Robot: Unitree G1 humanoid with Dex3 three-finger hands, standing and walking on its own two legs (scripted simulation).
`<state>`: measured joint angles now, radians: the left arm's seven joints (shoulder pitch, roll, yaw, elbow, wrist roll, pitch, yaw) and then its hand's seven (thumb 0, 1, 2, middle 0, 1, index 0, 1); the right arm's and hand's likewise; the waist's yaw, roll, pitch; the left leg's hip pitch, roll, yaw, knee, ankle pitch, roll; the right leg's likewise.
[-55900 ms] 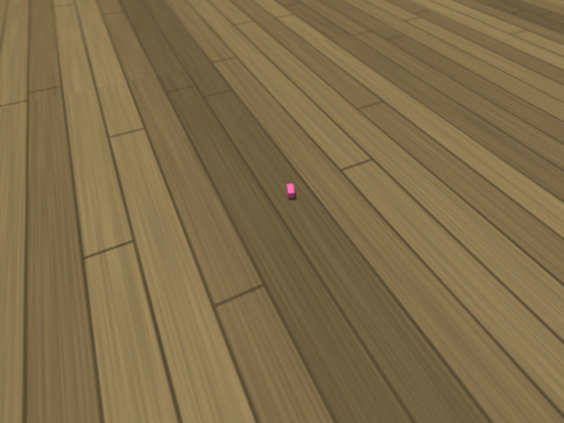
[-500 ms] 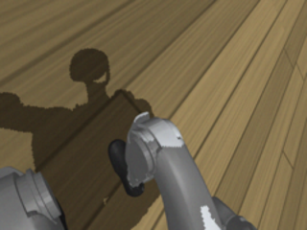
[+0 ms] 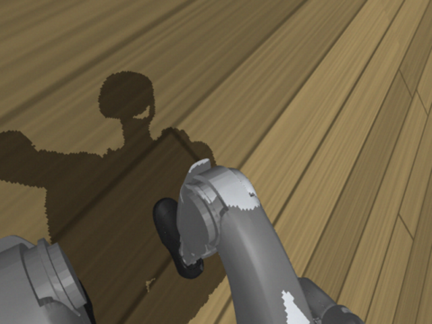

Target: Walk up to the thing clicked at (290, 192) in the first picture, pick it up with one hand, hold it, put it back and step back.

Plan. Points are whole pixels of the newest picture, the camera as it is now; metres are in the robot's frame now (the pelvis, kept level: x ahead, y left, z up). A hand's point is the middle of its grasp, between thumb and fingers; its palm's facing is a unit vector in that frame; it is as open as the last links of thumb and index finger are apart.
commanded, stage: close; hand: left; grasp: from above
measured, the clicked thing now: out of the picture +0.48 +0.39 -0.29
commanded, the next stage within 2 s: settle in 0.18 s
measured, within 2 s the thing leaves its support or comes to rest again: leaves its support in 0.54 s, rests again in 1.50 s
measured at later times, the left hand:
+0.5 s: hand out of the picture +0.47 +0.38 -0.25, palm faces -0.44 -0.14 -0.89, open 5.4 cm
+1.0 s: hand out of the picture +0.46 +0.39 -0.17, palm faces -0.47 -0.13 -0.88, open 5.2 cm
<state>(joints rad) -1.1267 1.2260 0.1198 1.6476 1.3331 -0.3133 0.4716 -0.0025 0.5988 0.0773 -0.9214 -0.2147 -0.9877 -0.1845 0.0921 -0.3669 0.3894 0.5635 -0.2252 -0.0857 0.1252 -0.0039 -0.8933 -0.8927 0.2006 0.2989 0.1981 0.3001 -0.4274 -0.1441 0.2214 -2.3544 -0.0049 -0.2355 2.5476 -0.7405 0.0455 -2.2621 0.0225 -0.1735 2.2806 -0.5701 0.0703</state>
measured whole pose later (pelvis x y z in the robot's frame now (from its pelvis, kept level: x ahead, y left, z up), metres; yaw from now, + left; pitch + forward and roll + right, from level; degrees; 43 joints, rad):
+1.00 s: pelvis +0.00 +0.00 +0.02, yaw +3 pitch +32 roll -17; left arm -1.06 1.10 0.12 1.32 1.26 -0.31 0.17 -0.05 0.65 0.00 -1.06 0.00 -1.17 -0.01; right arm 0.16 -0.38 0.25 0.53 -0.17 0.03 0.12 0.00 -0.91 -0.90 0.20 0.30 0.20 0.30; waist -0.34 -0.06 0.13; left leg -2.35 -0.03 -0.20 2.46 -0.70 0.04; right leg -2.25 -0.01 -0.15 2.23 -0.57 0.05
